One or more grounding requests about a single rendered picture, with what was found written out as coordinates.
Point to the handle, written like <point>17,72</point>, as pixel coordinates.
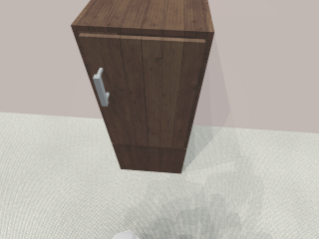
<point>103,95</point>

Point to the cupboard door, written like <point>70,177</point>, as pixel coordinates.
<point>151,82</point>

